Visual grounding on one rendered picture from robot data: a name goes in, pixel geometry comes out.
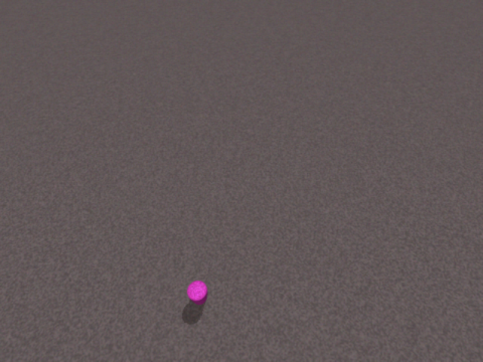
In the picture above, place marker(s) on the cup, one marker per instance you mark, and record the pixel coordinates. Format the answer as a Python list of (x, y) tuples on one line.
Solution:
[(197, 291)]

